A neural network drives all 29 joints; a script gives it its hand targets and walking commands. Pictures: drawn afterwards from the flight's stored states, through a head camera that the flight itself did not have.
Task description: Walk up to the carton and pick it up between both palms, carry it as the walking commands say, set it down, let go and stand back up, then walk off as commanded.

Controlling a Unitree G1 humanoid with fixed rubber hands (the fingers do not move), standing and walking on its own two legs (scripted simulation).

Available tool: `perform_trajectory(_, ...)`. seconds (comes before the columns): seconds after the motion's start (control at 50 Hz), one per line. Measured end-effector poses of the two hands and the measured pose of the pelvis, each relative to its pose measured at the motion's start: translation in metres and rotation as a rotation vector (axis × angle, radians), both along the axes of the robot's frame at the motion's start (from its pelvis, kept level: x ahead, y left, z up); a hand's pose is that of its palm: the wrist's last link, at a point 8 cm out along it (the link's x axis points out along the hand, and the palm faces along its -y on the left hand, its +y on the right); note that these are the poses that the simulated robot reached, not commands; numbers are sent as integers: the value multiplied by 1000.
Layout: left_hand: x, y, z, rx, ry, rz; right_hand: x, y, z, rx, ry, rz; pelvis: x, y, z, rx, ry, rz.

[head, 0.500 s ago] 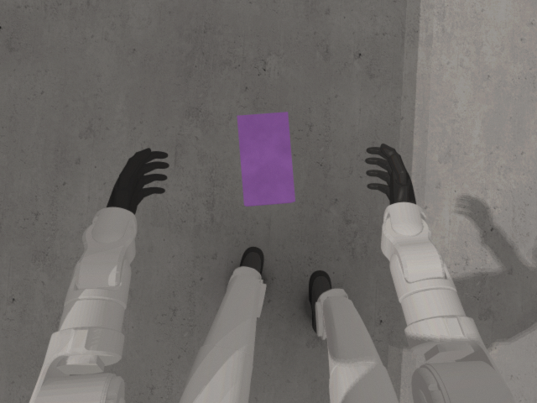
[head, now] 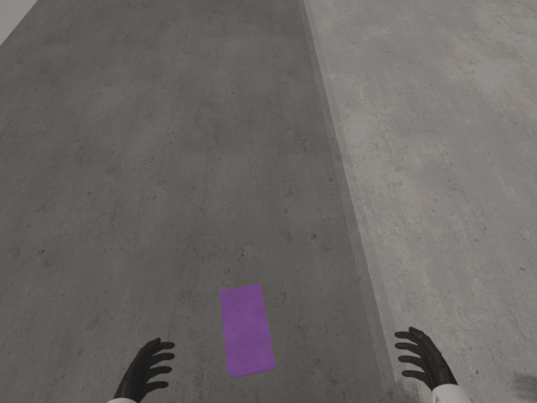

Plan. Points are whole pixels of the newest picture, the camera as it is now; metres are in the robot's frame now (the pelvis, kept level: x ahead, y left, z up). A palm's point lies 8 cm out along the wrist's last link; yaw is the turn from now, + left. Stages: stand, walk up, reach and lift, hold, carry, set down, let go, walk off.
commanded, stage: let go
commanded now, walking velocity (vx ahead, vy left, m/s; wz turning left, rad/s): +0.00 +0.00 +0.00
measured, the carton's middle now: (247, 329) +0.40 +0.12 -0.70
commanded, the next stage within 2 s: stand in 0.62 s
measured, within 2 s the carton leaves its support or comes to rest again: neither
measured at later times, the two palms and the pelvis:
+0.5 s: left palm out of the picture +0.13 +0.23 -0.08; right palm out of the picture +0.14 -0.21 -0.07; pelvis -0.02 +0.01 +0.00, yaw +2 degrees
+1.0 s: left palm out of the picture +0.06 +0.32 -0.11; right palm out of the picture +0.09 -0.27 -0.08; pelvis -0.02 +0.02 -0.01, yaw +0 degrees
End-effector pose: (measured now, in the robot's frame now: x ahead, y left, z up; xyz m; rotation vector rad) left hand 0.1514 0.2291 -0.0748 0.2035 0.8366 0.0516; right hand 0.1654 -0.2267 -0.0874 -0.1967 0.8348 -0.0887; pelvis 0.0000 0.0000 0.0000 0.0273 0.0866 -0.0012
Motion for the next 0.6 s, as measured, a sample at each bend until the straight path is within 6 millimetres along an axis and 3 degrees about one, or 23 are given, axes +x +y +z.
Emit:
perform_trajectory(0.16,1,-2,1,-3,-15,18,-7,-16,12,-11,-11,13,6,-16,-1,10,-68,15)
perform_trajectory(0.36,-6,-1,-1,18,4,27,-7,5,14,19,-51,15,-2,-7,-2,0,-91,36)
perform_trajectory(0.6,-36,10,-9,7,38,86,-51,21,10,11,-24,-10,-31,14,-7,-27,-123,35)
